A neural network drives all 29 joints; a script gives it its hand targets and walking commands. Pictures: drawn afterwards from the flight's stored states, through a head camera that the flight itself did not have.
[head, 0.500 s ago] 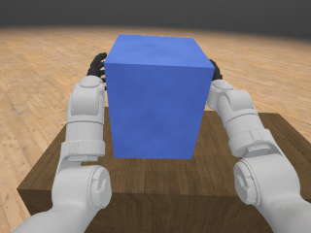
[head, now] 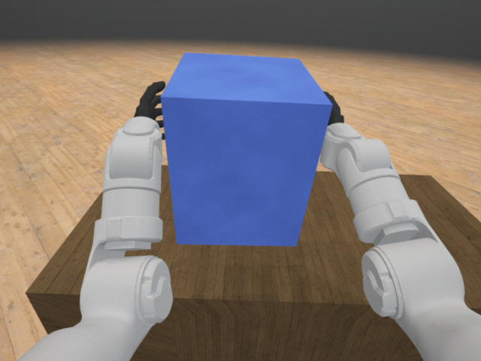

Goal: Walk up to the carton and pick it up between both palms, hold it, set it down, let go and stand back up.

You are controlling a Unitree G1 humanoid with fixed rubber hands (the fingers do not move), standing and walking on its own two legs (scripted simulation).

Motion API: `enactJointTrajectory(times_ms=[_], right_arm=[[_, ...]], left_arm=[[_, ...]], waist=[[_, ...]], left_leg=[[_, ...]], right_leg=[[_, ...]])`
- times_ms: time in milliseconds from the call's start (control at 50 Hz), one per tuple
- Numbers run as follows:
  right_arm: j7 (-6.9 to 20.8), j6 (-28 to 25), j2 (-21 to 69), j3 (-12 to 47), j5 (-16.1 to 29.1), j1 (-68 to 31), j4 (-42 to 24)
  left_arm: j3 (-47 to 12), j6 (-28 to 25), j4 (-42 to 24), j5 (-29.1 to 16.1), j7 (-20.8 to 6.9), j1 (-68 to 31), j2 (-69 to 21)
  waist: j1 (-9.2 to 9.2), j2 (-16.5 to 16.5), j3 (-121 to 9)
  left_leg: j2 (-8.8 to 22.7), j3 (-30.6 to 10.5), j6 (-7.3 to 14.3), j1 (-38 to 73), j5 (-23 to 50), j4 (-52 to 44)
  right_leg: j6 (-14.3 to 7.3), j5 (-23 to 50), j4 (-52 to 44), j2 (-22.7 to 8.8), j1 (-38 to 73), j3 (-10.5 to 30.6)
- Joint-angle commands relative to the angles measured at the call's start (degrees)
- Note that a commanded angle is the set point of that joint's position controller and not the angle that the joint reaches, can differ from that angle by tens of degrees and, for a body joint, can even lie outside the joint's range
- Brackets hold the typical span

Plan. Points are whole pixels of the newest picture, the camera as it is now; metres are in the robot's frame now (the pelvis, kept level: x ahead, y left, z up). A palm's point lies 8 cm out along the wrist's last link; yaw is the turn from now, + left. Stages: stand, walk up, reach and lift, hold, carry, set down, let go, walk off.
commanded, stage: hold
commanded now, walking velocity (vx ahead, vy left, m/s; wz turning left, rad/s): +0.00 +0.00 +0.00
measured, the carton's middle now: (239, 148) +0.39 +0.02 +0.26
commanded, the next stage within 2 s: set down in 0.54 s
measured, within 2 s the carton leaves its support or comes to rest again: neither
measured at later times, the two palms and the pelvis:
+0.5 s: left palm (147, 127) +0.36 +0.16 +0.31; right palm (331, 134) +0.37 -0.13 +0.30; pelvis +0.00 +0.00 +0.00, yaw +0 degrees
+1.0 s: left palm (154, 112) +0.40 +0.16 +0.32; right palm (328, 133) +0.40 -0.14 +0.29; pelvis +0.01 +0.00 +0.00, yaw +0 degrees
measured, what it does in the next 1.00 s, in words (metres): stands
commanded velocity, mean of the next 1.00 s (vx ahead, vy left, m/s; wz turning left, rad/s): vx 0.00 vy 0.00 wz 0.00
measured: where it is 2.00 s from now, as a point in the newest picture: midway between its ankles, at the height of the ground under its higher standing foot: outside the picture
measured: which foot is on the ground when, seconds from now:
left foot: down 0.00-1.00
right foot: down 0.00-1.00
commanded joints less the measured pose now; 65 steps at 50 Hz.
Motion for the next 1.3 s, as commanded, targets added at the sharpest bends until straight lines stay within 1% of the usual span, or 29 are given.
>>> enactJointTrajectory(times_ms=[0,40,200,220,260,280,340,400,440,460,500,520,540,580,600,660,740,780,840,860,940,960,1020,1080,1100,1140,1160,1200,1280], right_arm=[[6.9,-2.6,33.5,11.6,9.6,-47.6,-15.7],[6.8,-2.7,33.3,12.1,10.1,-46.3,-16.5],[7.0,-2.5,33.2,11.8,10.2,-47.0,-16.0],[6.9,-2.9,33.8,12.4,10.6,-47.2,-17.7],[6.9,-2.6,33.1,11.6,9.8,-46.9,-15.9],[7.0,-2.7,33.1,11.9,10.2,-47.5,-16.2],[6.7,-2.6,33.4,11.8,10.3,-46.8,-16.9],[6.9,-2.6,32.9,11.7,10.4,-46.7,-16.0],[7.0,-2.6,33.6,12.5,10.9,-47.0,-16.6],[6.9,-2.2,32.4,11.6,10.3,-45.9,-15.3],[6.8,-2.3,34.0,12.3,10.4,-46.8,-16.4],[6.8,-2.3,33.4,11.5,10.1,-47.3,-15.4],[6.8,-2.4,37.4,12.2,9.3,-46.5,-16.0],[6.9,-3.8,37.7,11.0,7.9,-49.0,-15.2],[7.0,-5.5,37.6,10.8,8.1,-51.3,-17.0],[7.5,-9.4,37.4,10.1,6.3,-52.8,-18.2],[7.6,-13.3,31.9,5.2,-1.2,-46.8,-10.3],[7.7,-13.3,30.3,4.7,-2.3,-41.9,-5.8],[7.5,-13.1,28.2,5.3,-2.1,-38.4,-4.1],[7.5,-13.3,28.0,4.7,-2.9,-37.3,-4.3],[7.3,-17.1,29.3,7.0,-2.7,-39.4,-11.9],[7.5,-18.4,31.1,8.9,-2.5,-39.9,-15.2],[7.1,-21.8,34.3,15.5,0.7,-41.5,-25.2],[6.2,-24.7,35.6,18.2,1.0,-42.9,-33.4],[5.8,-24.9,35.4,18.1,0.9,-42.5,-33.9],[5.2,-24.6,35.0,17.7,0.9,-39.9,-34.2],[5.1,-24.3,34.9,15.4,-0.8,-38.4,-30.0],[5.5,-23.5,34.1,13.3,-2.7,-35.6,-24.5],[6.5,-22.8,31.4,7.4,-6.3,-33.4,-15.0]], left_arm=[[-19.5,-2.9,-0.9,-9.4,-7.6,-38.2,-38.8],[-20.0,-3.1,-2.4,-10.1,-7.6,-37.8,-39.4],[-19.5,-3.1,-1.9,-10.0,-7.6,-38.5,-38.8],[-20.4,-3.2,-3.7,-10.3,-7.6,-38.9,-39.2],[-20.2,-3.2,-2.1,-10.3,-7.3,-38.8,-39.5],[-19.5,-3.1,-1.8,-9.9,-7.5,-38.4,-38.8],[-20.8,-3.1,-2.9,-10.8,-7.4,-38.5,-39.4],[-20.7,-3.0,-2.8,-10.5,-7.3,-38.8,-39.7],[-20.2,-3.1,-3.9,-9.8,-7.2,-38.4,-39.3],[-19.9,-2.8,-2.3,-9.9,-7.4,-37.7,-38.9],[-19.4,-3.1,-2.4,-10.3,-7.6,-38.2,-38.9],[-19.4,-3.1,-1.6,-9.9,-7.6,-38.9,-38.3],[-17.5,-3.4,2.9,-10.3,-8.0,-41.6,-31.9],[-16.1,-4.6,2.7,-9.4,-8.5,-43.2,-32.1],[-16.7,-5.6,0.9,-10.6,-8.4,-44.6,-33.2],[-17.3,-9.3,-0.7,-11.5,-8.1,-47.3,-34.6],[-9.0,-11.2,10.7,-4.0,-10.5,-39.0,-30.4],[-4.2,-11.1,13.1,0.7,-12.6,-35.4,-27.0],[-2.7,-10.5,11.2,3.4,-15.2,-34.7,-25.0],[-2.8,-10.4,10.7,3.9,-15.9,-34.4,-24.9],[-7.1,-12.1,5.1,0.7,-15.4,-35.0,-26.6],[-8.5,-12.8,1.8,-0.8,-14.6,-35.2,-27.5],[-17.0,-15.1,-5.5,-5.2,-11.8,-34.2,-32.0],[-24.1,-16.7,-9.4,-8.2,-10.1,-33.4,-35.0],[-25.0,-16.9,-10.1,-8.5,-9.6,-33.2,-34.7],[-26.0,-16.6,-10.4,-8.5,-9.5,-32.1,-34.9],[-24.9,-16.3,-8.6,-7.4,-9.7,-31.5,-35.1],[-21.4,-15.6,-4.7,-4.8,-10.6,-29.3,-33.7],[-15.4,-14.4,3.1,-0.5,-12.4,-27.0,-31.7]], waist=[[-2.00,4.5,-11.2],[-2.35,4.8,-13.1],[-1.69,4.8,-12.5],[-2.24,5.1,-14.9],[-2.54,5.0,-12.2],[-1.48,4.8,-12.7],[-2.83,5.2,-13.2],[-2.36,6.1,-13.3],[-1.54,5.5,-14.0],[-2.57,5.5,-12.8],[-1.76,3.9,-12.9],[-1.84,4.5,-11.4],[-1.11,0.8,-9.1],[-0.16,0.9,-9.3],[0.01,1.2,-12.7],[-0.67,3.5,-17.8],[-1.13,0.5,-6.3],[-0.46,-1.8,-0.5],[0.03,-2.0,0.4],[-0.78,-1.6,0.2],[-2.08,-0.7,-7.2],[-1.44,-0.5,-11.4],[-1.91,0.7,-22.0],[-3.79,1.2,-26.6],[-4.60,0.5,-26.9],[-5.95,0.6,-24.1],[-6.51,1.2,-19.7],[-5.84,-0.4,-12.3],[-4.36,0.4,-1.6]], left_leg=[[-2.0,1.2,-1.9,0.1,4.6,-6.4],[-2.1,1.3,-2.4,1.5,7.3,-5.8],[-2.1,1.3,-2.2,0.0,6.2,-6.2],[-2.1,1.2,-2.3,1.4,7.5,-5.3],[-1.9,0.8,-2.5,0.9,6.0,-6.0],[-2.0,1.1,-2.0,0.9,5.8,-6.2],[-2.0,0.8,-2.6,1.5,7.0,-5.5],[-1.7,0.7,-2.6,0.6,6.4,-6.1],[-2.1,1.1,-2.1,1.5,7.8,-5.7],[-1.8,0.9,-2.5,1.0,6.6,-6.0],[-2.3,1.2,-1.7,1.1,6.1,-5.7],[-2.1,1.1,-2.0,0.8,5.2,-6.0],[-3.3,2.1,-0.9,3.0,0.5,-7.6],[-3.3,2.4,-0.8,2.9,0.3,-7.4],[-3.4,2.5,-0.9,4.3,3.1,-6.5],[-3.3,1.9,-2.0,7.6,6.4,-4.7],[-2.9,2.6,-0.5,6.4,-0.7,-6.9],[-3.1,3.4,1.0,6.4,-2.9,-8.4],[-3.2,4.4,1.5,8.6,-1.3,-9.2],[-3.3,4.9,1.1,8.9,0.2,-9.1],[-3.6,5.0,-0.3,12.1,9.3,-6.6],[-3.7,5.1,-0.8,13.3,14.0,-5.2],[-4.2,4.3,-2.3,17.8,24.8,-1.2],[-4.0,3.2,-2.7,19.4,29.7,1.6],[-3.9,2.9,-2.7,19.6,30.2,1.9],[-4.1,2.7,-2.8,19.5,29.4,2.3],[-3.9,2.7,-2.8,18.2,26.2,1.2],[-4.0,3.4,-1.6,15.7,18.4,-1.4],[-3.5,4.7,-0.3,11.3,5.2,-6.0]], right_leg=[[-0.9,1.5,-1.8,4.8,4.4,-0.3],[-1.3,4.0,-1.4,4.7,5.1,0.1],[-1.1,2.8,-1.3,5.0,5.2,-0.1],[-1.0,4.5,-1.3,4.8,5.6,-0.1],[-1.2,2.6,-1.5,4.9,4.7,-0.2],[-1.1,2.3,-1.6,4.9,4.9,-0.2],[-1.1,3.9,-1.7,4.8,5.1,0.0],[-1.3,3.4,-1.1,5.0,5.1,0.0],[-1.2,3.9,-1.3,5.1,5.3,-0.1],[-1.2,3.6,-1.4,4.9,5.2,0.0],[-1.0,2.6,-1.7,4.8,4.9,0.1],[-1.0,1.5,-2.1,4.6,4.0,0.2],[0.6,-2.6,-4.7,4.0,6.0,-0.5],[0.5,-2.4,-4.0,3.8,4.7,-1.0],[0.6,-0.1,-3.2,3.8,4.8,-1.4],[0.4,1.7,-2.4,3.8,4.6,-2.0],[0.3,-4.3,-4.3,2.7,3.2,-2.5],[0.5,-6.5,-4.7,2.0,5.4,-2.5],[0.3,-5.8,-4.7,2.1,7.4,-2.7],[0.2,-3.9,-4.7,2.1,7.5,-3.0],[0.3,3.9,-3.7,2.7,9.0,-4.2],[0.3,7.6,-2.8,3.1,10.4,-4.3],[1.1,17.5,-1.0,3.9,13.0,-4.8],[1.7,23.0,-0.1,3.8,14.1,-4.5],[2.0,24.5,0.1,3.9,14.5,-4.4],[2.2,24.5,-0.2,3.5,14.3,-4.2],[2.2,19.9,-1.1,3.4,12.8,-4.7],[2.2,14.1,-2.6,2.8,11.9,-4.7],[1.4,1.3,-4.9,1.9,6.8,-5.2]])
